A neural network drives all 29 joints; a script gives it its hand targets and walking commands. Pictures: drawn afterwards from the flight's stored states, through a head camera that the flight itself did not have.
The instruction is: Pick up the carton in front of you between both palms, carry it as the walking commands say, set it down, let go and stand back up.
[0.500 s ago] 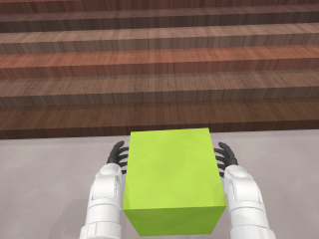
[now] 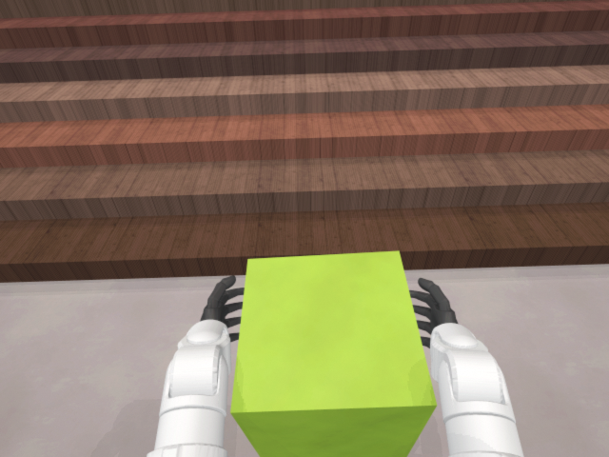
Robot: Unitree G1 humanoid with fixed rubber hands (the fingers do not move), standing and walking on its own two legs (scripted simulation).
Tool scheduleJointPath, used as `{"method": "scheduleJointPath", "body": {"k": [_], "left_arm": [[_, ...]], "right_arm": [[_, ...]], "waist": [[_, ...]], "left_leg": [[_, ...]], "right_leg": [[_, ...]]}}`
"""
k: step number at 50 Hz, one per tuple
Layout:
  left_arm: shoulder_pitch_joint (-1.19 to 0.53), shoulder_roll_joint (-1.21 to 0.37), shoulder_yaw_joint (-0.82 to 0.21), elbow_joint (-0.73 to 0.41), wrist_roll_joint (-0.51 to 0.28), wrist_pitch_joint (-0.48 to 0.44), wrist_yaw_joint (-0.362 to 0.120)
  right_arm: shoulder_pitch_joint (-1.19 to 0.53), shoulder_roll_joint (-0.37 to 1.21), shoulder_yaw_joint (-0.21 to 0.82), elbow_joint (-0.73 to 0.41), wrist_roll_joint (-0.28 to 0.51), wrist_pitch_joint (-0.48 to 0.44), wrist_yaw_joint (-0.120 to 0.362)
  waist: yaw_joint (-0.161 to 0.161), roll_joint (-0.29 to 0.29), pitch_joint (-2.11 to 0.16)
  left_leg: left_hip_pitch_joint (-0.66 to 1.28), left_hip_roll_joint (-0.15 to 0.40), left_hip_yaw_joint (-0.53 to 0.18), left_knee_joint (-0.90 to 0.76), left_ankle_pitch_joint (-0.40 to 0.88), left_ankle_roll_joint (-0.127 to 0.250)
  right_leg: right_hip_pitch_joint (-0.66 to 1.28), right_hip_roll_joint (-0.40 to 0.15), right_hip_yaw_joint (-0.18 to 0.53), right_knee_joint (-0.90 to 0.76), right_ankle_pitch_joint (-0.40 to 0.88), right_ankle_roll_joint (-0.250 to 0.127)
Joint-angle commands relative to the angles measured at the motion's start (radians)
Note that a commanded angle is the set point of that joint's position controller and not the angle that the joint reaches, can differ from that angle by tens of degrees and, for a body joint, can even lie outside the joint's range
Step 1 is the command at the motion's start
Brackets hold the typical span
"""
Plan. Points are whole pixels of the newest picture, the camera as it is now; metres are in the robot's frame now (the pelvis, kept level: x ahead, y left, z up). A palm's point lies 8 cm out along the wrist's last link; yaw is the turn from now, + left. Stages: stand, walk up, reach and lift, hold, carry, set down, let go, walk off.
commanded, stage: hold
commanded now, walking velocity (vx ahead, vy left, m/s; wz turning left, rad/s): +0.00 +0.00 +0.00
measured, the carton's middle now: (328, 363) +0.28 +0.00 -0.03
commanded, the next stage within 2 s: carry in 0.42 s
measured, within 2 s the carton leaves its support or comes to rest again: neither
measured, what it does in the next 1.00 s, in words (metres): walks ahead: right foot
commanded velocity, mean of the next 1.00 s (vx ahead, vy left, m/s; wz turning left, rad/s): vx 0.31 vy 0.00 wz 0.00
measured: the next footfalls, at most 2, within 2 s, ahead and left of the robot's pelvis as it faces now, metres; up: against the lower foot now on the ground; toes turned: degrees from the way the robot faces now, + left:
right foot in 0.82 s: +0.14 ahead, -0.11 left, +0.00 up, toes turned -11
left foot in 1.14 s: +0.41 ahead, +0.12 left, +0.00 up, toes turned +11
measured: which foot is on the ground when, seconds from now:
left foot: down 0.00-0.82, up 0.84-1.00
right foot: down 0.00-0.62, up 0.64-0.80, down 0.82-1.00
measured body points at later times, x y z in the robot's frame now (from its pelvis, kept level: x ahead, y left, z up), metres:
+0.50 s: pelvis -0.01 +0.00 +0.00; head -0.05 +0.00 +0.44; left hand +0.30 +0.15 +0.05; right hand +0.29 -0.15 +0.04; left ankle +0.01 +0.13 -0.74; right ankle +0.01 -0.12 -0.74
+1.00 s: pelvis +0.17 +0.00 +0.00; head +0.16 +0.00 +0.45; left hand +0.45 +0.15 +0.07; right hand +0.45 -0.16 +0.07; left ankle +0.17 +0.11 -0.70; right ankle +0.10 -0.10 -0.75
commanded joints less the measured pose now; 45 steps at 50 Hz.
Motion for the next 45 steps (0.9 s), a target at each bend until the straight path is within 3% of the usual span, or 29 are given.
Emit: {"method": "scheduleJointPath", "body": {"k": [1, 5, 20, 21, 23, 24, 27, 29, 30, 31, 32, 33, 34, 36, 37, 39, 40, 41, 42, 43, 44, 45], "left_arm": [[-0.410, -0.881, -0.505, -0.018, -0.221, 0.003, -0.216], [-0.469, -0.893, -0.493, -0.001, -0.217, 0.004, -0.224], [-0.576, -0.921, -0.481, 0.063, -0.208, -0.009, -0.237], [-0.597, -0.916, -0.498, 0.056, -0.218, 0.001, -0.236], [-0.602, -0.914, -0.517, 0.022, -0.235, 0.008, -0.231], [-0.617, -0.920, -0.539, -0.006, -0.251, 0.012, -0.227], [-0.585, -0.904, -0.595, -0.071, -0.289, 0.044, -0.207], [-0.570, -0.882, -0.646, -0.138, -0.317, 0.094, -0.188], [-0.579, -0.872, -0.666, -0.172, -0.335, 0.125, -0.181], [-0.594, -0.861, -0.681, -0.196, -0.356, 0.157, -0.178], [-0.610, -0.854, -0.702, -0.219, -0.380, 0.190, -0.173], [-0.623, -0.841, -0.718, -0.236, -0.407, 0.224, -0.171], [-0.628, -0.850, -0.748, -0.252, -0.443, 0.255, -0.172], [-0.612, -0.882, -0.788, -0.294, -0.515, 0.299, -0.170], [-0.593, -0.894, -0.798, -0.322, -0.536, 0.319, -0.167], [-0.535, -0.911, -0.798, -0.354, -0.553, 0.355, -0.159], [-0.502, -0.912, -0.792, -0.373, -0.551, 0.374, -0.155], [-0.470, -0.914, -0.785, -0.387, -0.543, 0.393, -0.152], [-0.423, -0.894, -0.769, -0.400, -0.524, 0.409, -0.146], [-0.405, -0.873, -0.758, -0.398, -0.500, 0.417, -0.138], [-0.418, -0.874, -0.759, -0.444, -0.484, 0.427, -0.132], [-0.433, -0.876, -0.766, -0.489, -0.481, 0.436, -0.127]], "right_arm": [[-0.447, 0.873, 0.497, -0.041, 0.225, -0.004, 0.218], [-0.512, 0.883, 0.488, -0.027, 0.225, -0.003, 0.228], [-0.615, 0.909, 0.474, 0.037, 0.212, -0.016, 0.238], [-0.636, 0.901, 0.492, 0.027, 0.227, -0.008, 0.237], [-0.646, 0.903, 0.513, -0.009, 0.252, -0.002, 0.232], [-0.660, 0.907, 0.534, -0.034, 0.269, 0.004, 0.228], [-0.660, 0.900, 0.593, -0.105, 0.313, 0.037, 0.217], [-0.643, 0.898, 0.649, -0.152, 0.358, 0.085, 0.210], [-0.650, 0.886, 0.664, -0.177, 0.379, 0.114, 0.205], [-0.647, 0.866, 0.669, -0.189, 0.395, 0.145, 0.201], [-0.630, 0.842, 0.673, -0.200, 0.406, 0.177, 0.193], [-0.604, 0.822, 0.674, -0.203, 0.412, 0.209, 0.181], [-0.590, 0.804, 0.680, -0.237, 0.424, 0.238, 0.168], [-0.603, 0.809, 0.711, -0.341, 0.459, 0.291, 0.147], [-0.603, 0.820, 0.731, -0.388, 0.479, 0.313, 0.141], [-0.577, 0.840, 0.757, -0.449, 0.515, 0.356, 0.141], [-0.545, 0.846, 0.767, -0.468, 0.526, 0.376, 0.144], [-0.519, 0.846, 0.772, -0.476, 0.533, 0.395, 0.148], [-0.511, 0.855, 0.781, -0.499, 0.548, 0.417, 0.156], [-0.543, 0.861, 0.789, -0.527, 0.569, 0.440, 0.166], [-0.563, 0.871, 0.797, -0.532, 0.587, 0.452, 0.176], [-0.549, 0.884, 0.796, -0.530, 0.599, 0.458, 0.184]], "waist": [[0.000, -0.001, -0.169], [0.000, 0.002, -0.141], [-0.001, 0.000, -0.180], [0.000, -0.034, -0.217], [0.003, -0.040, -0.218], [0.003, -0.052, -0.209], [0.008, -0.101, -0.295], [0.005, -0.095, -0.323], [0.004, -0.055, -0.311], [-0.005, 0.033, -0.288], [-0.017, 0.187, -0.265], [-0.023, 0.236, -0.202], [-0.026, 0.206, -0.180], [-0.026, 0.139, -0.246], [-0.026, 0.139, -0.284], [-0.015, 0.143, -0.337], [-0.013, 0.112, -0.365], [-0.003, 0.054, -0.401], [0.021, -0.146, -0.430], [0.031, -0.297, -0.364], [0.032, -0.220, -0.306], [0.031, -0.142, -0.297]], "left_leg": [[0.032, -0.062, -0.011, -0.047, 0.161, -0.002], [0.008, -0.057, -0.006, -0.046, 0.070, 0.004], [0.003, -0.055, 0.001, -0.030, 0.010, 0.006], [-0.109, 0.105, 0.007, 0.042, -0.121, 0.014], [-0.179, 0.076, -0.002, 0.036, -0.443, 0.014], [-0.212, 0.067, 0.011, 0.065, -0.487, 0.009], [-0.202, 0.025, 0.103, 0.194, -0.212, -0.004], [-0.164, 0.019, 0.121, 0.128, -0.238, 0.000], [-0.131, 0.050, 0.078, 0.074, -0.306, 0.014], [-0.085, 0.137, -0.054, -0.005, -0.417, 0.047], [-0.020, 0.257, -0.258, -0.133, -0.543, 0.101], [0.034, 0.351, -0.415, -0.198, -0.515, 0.161], [0.032, 0.379, -0.428, -0.199, -0.390, 0.201], [0.038, 0.330, -0.258, -0.146, -0.185, 0.178], [0.026, 0.293, -0.170, -0.117, -0.129, 0.153], [-0.058, 0.215, -0.013, -0.029, -0.085, 0.103], [-0.150, 0.189, 0.040, 0.038, -0.118, 0.085], [-0.308, 0.166, 0.089, 0.151, -0.159, 0.061], [-0.520, 0.107, 0.182, 0.400, -0.225, 0.016], [-0.752, 0.045, 0.210, 0.520, -0.325, 0.003], [-0.809, 0.091, 0.136, 0.586, -0.374, 0.019], [-0.824, 0.112, 0.125, 0.625, -0.385, 0.020]], "right_leg": [[0.036, 0.059, 0.019, -0.044, 0.161, 0.004], [0.007, 0.057, 0.012, -0.043, 0.068, -0.001], [-0.005, 0.052, 0.005, -0.029, 0.007, -0.003], [-0.130, -0.120, 0.027, 0.013, -0.135, -0.008], [-0.210, -0.116, 0.070, -0.050, -0.511, -0.024], [-0.231, -0.123, 0.086, -0.059, -0.575, -0.033], [-0.201, -0.172, 0.141, -0.061, -0.402, -0.072], [-0.232, -0.170, 0.125, -0.044, -0.429, -0.081], [-0.290, -0.148, 0.084, -0.001, -0.457, -0.070], [-0.392, -0.106, 0.014, 0.117, -0.451, -0.043], [-0.518, -0.042, -0.096, 0.324, -0.362, -0.006], [-0.654, -0.026, -0.159, 0.400, -0.307, 0.009], [-0.680, -0.069, -0.136, 0.388, -0.298, 0.000], [-0.573, -0.061, -0.161, 0.286, -0.251, -0.001], [-0.494, -0.038, -0.200, 0.230, -0.203, 0.004], [-0.268, -0.002, -0.271, 0.064, -0.072, 0.011], [-0.104, -0.019, -0.265, 0.024, -0.038, 0.008], [0.106, -0.092, -0.180, 0.006, -0.054, -0.016], [0.269, -0.301, 0.130, -0.089, -0.266, -0.094], [0.325, -0.461, 0.393, -0.134, -0.256, -0.212], [0.286, -0.495, 0.423, -0.137, -0.132, -0.257], [0.266, -0.479, 0.363, -0.127, -0.040, -0.251]]}}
